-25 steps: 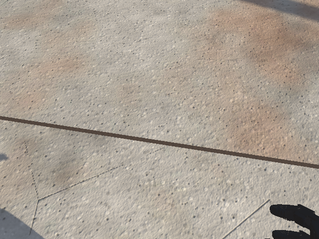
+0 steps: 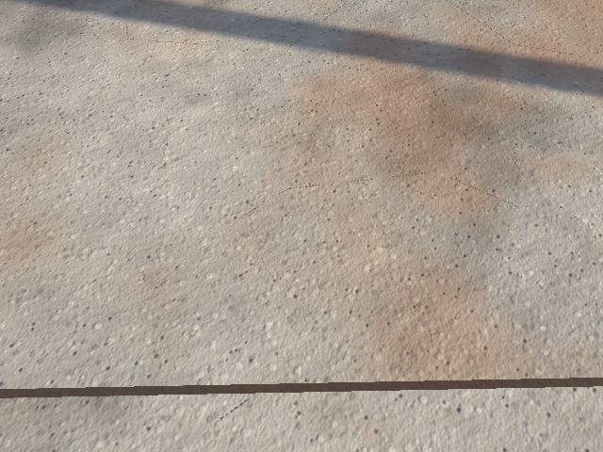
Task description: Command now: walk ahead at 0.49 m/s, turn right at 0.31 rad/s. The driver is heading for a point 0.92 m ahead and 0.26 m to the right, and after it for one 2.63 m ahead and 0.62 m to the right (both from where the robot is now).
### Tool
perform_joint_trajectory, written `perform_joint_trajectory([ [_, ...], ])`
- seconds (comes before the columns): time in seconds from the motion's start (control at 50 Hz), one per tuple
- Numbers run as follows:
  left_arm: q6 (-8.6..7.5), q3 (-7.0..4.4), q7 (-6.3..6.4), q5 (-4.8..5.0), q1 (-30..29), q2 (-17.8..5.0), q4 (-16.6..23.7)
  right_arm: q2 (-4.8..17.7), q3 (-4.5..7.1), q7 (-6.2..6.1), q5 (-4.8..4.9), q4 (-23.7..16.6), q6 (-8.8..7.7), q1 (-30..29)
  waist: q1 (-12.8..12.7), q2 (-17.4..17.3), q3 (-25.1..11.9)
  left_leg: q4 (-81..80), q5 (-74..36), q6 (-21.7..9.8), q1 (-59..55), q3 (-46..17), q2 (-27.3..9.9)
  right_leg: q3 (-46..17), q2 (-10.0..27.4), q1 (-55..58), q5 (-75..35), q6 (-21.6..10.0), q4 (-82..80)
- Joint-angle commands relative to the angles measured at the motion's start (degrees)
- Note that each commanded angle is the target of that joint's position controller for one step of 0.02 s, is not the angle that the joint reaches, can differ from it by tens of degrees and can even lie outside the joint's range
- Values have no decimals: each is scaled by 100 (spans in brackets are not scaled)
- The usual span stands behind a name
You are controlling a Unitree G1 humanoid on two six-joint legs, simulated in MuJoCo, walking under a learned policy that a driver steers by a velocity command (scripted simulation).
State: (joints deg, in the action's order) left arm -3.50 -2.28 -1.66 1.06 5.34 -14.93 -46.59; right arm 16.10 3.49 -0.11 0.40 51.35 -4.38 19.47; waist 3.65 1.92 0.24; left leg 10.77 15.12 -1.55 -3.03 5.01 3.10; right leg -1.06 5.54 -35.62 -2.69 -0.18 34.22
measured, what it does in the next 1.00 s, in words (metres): walks ahead, turning right: right foot, then left foot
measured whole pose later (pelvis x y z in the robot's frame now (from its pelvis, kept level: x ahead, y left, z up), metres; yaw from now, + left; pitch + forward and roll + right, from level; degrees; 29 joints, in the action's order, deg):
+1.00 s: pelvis +0.55 -0.12 +0.00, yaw -31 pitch +2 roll +2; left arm -2.1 -3.1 -1.6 1.1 5.9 -15.8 -36.1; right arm 16.5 3.5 0.8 0.9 52.1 -4.9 19.8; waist 6.0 2.4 2.0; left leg 12.6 16.1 -0.6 -2.0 8.7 1.0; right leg -2.2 5.1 -36.7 1.8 -1.2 38.3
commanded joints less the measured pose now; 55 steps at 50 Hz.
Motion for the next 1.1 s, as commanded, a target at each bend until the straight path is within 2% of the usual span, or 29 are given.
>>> perform_joint_trajectory([
  [0.02,-92,-81,-112,24,-724,-489,629,971,254,-38,31,-123,42,91,38,-483,473,-68,-1501,-813,-175,-431,-1911,26,-53,-279,583,-256,-209],
  [0.06,-90,-183,-138,4,-196,-682,583,1080,282,-65,38,-171,119,-111,-292,-631,97,796,-3396,-635,-289,-180,-1844,367,-382,588,996,-482,-311],
  [0.08,-84,-334,-120,0,619,-901,365,1034,259,-96,16,-221,177,-199,-700,-546,-394,1910,-4294,-462,-63,126,-1602,556,-673,1691,898,-631,-462],
  [0.1,-62,-534,-63,18,1642,-1361,132,869,168,-156,-82,-371,190,-125,-1055,-105,-1060,3555,-3559,-209,1022,342,-1328,-263,-278,3363,807,-920,-397],
  [0.12,-50,-681,-45,34,2023,-2014,92,164,-83,-71,-202,-637,43,356,-722,1423,-1640,5739,41,257,3670,202,-211,-3392,1114,5432,1960,-2016,-957],
  [0.14,-80,-514,-61,38,2103,-1458,160,462,-49,-5,-76,-548,-175,71,-940,940,-2029,6440,1654,164,4487,-915,-74,-4565,1366,5860,2544,-2102,-1763],
  [0.16,-106,-430,-47,-20,1836,-1198,210,808,40,66,140,-708,-320,-451,-978,687,-1300,6581,1225,7,4951,-1058,-392,-3751,1208,5352,2275,-1806,-1812],
  [0.18,-115,-402,-28,-40,1468,-1097,317,786,20,54,141,-772,-396,-727,-843,216,-867,6270,737,-65,4851,-994,-652,-3048,980,4612,1757,-1647,-1803],
  [0.2,-99,-354,-17,-52,1144,-942,412,788,48,19,16,-772,-411,-864,-668,-78,-525,5767,427,-38,4587,-959,-830,-2534,785,3864,1202,-1557,-1896],
  [0.22,-100,-297,1,-108,939,-798,504,799,84,-1,-47,-775,-363,-849,-470,18,-391,5410,199,-3,4167,-997,-963,-2216,615,3321,741,-1497,-2039],
  [0.3,-117,-357,119,-47,1001,-979,569,578,69,-32,-128,-863,-157,-965,-318,118,-151,4396,-365,349,3927,-861,-871,-1663,363,2565,-41,-1580,-2347],
  [0.42,-42,-404,262,14,1502,-1082,436,367,-16,45,-48,-1219,-214,-2184,-734,297,101,2164,-2191,483,3319,-799,-429,-1376,10,2168,639,-1170,-2283],
  [0.52,61,-428,327,32,1669,-1043,369,667,66,141,7,-1321,-318,-2317,-658,390,107,1582,-1702,291,3072,-1074,-386,-2069,331,2921,702,-1039,-1587],
  [0.56,118,-427,331,7,1557,-997,428,803,141,127,0,-1181,-369,-1785,-372,517,-77,1398,-1284,98,2357,-925,-338,-2201,259,2987,252,-926,-1080],
  [0.58,124,-354,307,-17,1501,-803,499,971,229,92,-58,-1042,-395,-1165,-69,410,-550,1334,-1256,-106,1327,-987,-517,-2010,-68,2790,20,-767,-305],
  [0.6,119,-229,284,-119,1557,-488,625,1280,306,44,-120,-957,-388,-283,257,-213,-1420,1497,-862,-419,-215,-1889,-1461,-1517,-480,2033,951,-561,1280],
  [0.62,46,-120,262,67,2430,-118,795,1703,413,62,-144,-764,-290,111,-181,-2238,-1978,971,263,-1380,-1926,-4602,-2693,-855,-1237,-113,3678,-184,3089],
  [0.64,35,-212,289,151,2385,-756,634,1128,297,93,-6,-848,-266,-45,-56,-1644,-1608,694,1433,-1299,-1681,-5006,-2725,-1018,-714,-816,3597,-132,3838],
  [0.66,60,-309,287,119,1720,-1094,699,745,198,73,1,-930,-240,-314,106,-1015,-867,606,1282,-1018,-959,-3998,-2446,-916,-511,-949,3043,-108,3951],
  [0.68,87,-324,302,63,1398,-1062,762,663,153,70,-57,-952,-208,-608,12,-618,-456,510,515,-862,-242,-3225,-2194,-733,-299,-743,2612,-67,3828],
  [0.7,91,-338,287,-2,1180,-988,843,542,117,67,-84,-905,-186,-770,-68,-604,-141,381,-109,-823,273,-2707,-1982,-713,-153,-636,2340,-52,3557],
  [0.72,115,-343,245,20,1197,-874,881,490,89,52,-129,-867,-192,-829,-192,-757,-62,244,-476,-761,604,-2276,-1832,-693,-6,-381,2169,-61,3391],
  [0.76,178,-303,203,70,1203,-620,953,510,111,51,-92,-769,-234,-810,-250,-845,-4,-7,-858,-824,842,-1747,-1738,-535,93,-278,2039,-43,3173],
  [0.8,217,-275,190,41,1008,-517,1105,664,164,47,-62,-677,-268,-778,-262,-708,81,-177,-1269,-939,871,-1396,-1807,-502,162,-487,1768,10,2856],
  [0.92,76,-131,50,-11,160,-282,1355,884,182,74,9,-426,-196,-520,-35,-471,253,-305,-2069,-894,798,-396,-1552,-160,-27,-138,285,-47,824],
  [1.02,17,-103,-88,12,-623,-348,1684,1103,207,70,133,-75,-20,61,107,-538,462,-48,-2498,-823,3,-374,-1893,159,-207,-76,666,-247,-72],
  [1.06,16,-185,-99,-24,-394,-540,1676,1236,231,44,163,-10,53,27,-174,-720,233,508,-3916,-710,-231,-263,-1934,340,-442,525,1095,-440,-301],
  [1.08,20,-289,-81,-53,206,-711,1512,1274,227,23,181,10,89,-60,-577,-751,-151,1234,-4771,-591,-135,-71,-1813,484,-625,1456,936,-589,-548],
  [1.1,44,-444,-26,-60,1079,-994,1224,1169,173,-5,155,3,96,-54,-993,-671,-690,2273,-4797,-411,410,142,-1571,473,-691,2862,621,-753,-637],
])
